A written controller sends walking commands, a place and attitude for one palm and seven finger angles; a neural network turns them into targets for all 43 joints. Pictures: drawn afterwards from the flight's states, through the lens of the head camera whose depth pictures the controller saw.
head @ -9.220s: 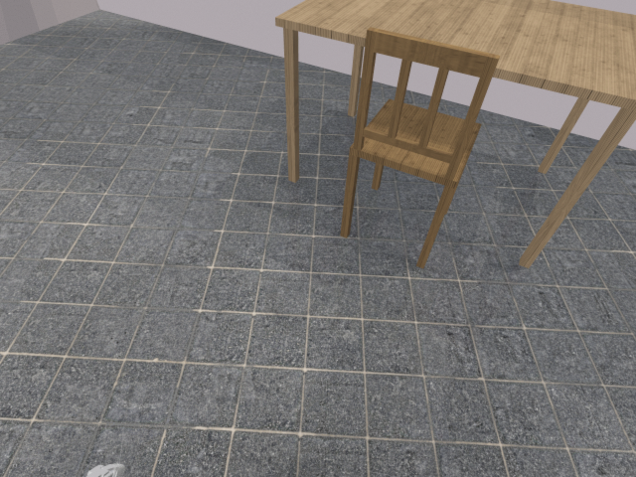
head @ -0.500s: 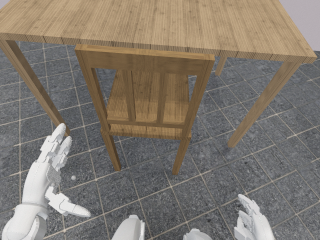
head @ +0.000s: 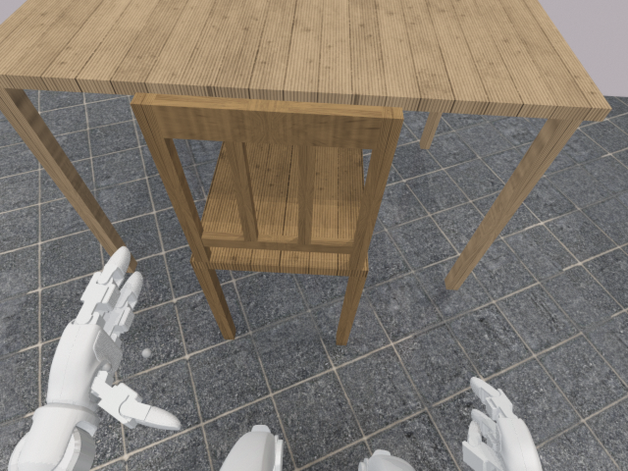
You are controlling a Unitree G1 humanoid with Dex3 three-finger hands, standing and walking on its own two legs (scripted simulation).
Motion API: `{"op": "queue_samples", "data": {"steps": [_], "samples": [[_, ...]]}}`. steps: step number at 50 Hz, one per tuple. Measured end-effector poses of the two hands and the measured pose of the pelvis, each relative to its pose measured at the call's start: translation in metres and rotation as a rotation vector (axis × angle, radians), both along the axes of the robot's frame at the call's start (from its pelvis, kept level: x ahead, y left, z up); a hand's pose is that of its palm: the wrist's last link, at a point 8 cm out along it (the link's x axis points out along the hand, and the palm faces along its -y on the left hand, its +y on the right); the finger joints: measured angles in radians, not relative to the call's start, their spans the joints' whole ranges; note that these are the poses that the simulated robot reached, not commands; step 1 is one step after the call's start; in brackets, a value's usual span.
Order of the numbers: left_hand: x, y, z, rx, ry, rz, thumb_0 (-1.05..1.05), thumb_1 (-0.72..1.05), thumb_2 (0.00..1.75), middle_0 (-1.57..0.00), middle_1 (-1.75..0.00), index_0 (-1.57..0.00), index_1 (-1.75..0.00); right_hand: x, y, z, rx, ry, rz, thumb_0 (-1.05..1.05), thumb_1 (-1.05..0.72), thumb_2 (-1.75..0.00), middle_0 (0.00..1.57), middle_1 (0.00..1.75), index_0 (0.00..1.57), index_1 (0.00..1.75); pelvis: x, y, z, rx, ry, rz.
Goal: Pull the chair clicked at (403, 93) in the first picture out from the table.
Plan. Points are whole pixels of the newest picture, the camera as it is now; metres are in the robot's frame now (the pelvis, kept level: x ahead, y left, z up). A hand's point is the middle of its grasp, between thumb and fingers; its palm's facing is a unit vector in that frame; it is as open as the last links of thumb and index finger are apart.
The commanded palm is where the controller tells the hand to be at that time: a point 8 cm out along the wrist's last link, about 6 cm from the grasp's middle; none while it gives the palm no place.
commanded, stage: aim the fingers beside a spindle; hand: left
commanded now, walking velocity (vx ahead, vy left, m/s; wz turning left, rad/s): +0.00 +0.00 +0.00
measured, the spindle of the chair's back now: (244, 194) +0.54 +0.15 -0.02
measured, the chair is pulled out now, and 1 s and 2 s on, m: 0.00 0.00 0.00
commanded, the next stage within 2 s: none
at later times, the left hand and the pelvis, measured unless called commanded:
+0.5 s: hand (186, 316) +0.29 +0.18 +0.03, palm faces +0.00 -1.00 -0.05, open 16.9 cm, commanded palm +0.27 +0.23 +0.03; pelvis +0.00 -0.02 -0.01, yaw -1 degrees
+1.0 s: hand (211, 288) +0.34 +0.16 +0.01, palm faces -0.01 -1.00 -0.02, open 16.9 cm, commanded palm +0.33 +0.21 +0.01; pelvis +0.00 -0.01 -0.02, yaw -1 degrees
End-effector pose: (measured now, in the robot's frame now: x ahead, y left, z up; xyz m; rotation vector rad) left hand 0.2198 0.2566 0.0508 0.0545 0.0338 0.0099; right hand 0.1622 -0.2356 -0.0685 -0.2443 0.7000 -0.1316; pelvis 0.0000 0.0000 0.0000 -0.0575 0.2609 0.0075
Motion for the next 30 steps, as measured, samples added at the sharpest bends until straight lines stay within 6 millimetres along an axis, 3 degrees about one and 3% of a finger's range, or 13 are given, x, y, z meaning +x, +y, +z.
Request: {"op": "queue_samples", "data": {"steps": [7,19,30], "samples": [[0.004,-0.005,-0.001,0.006,-0.004,0.005,-0.01,-0.5,0.3,-0.06,-0.08,-0.07,-0.08,0.002,-0.005,-0.004,0.006,0.001,0.008,0.02,-0.91,-0.9,0.21,0.3,0.2,0.3,0.0,-0.006,-0.001,0.005,0.005,0.003],[0.041,-0.023,-0.012,-0.012,-0.011,-0.026,-0.01,-0.5,0.3,-0.06,-0.08,-0.07,-0.08,-0.011,-0.023,-0.017,-0.009,0.054,-0.023,0.02,-0.91,-0.9,0.21,0.3,0.2,0.3,0.001,-0.014,-0.007,0.015,0.029,-0.007],[0.062,-0.027,-0.023,-0.012,-0.008,-0.004,-0.01,-0.5,0.3,-0.06,-0.08,-0.07,-0.08,-0.025,-0.032,-0.028,-0.012,0.124,-0.051,0.02,-0.91,-0.9,0.2,0.3,0.2,0.3,0.003,-0.016,-0.011,0.023,0.053,-0.019]]}}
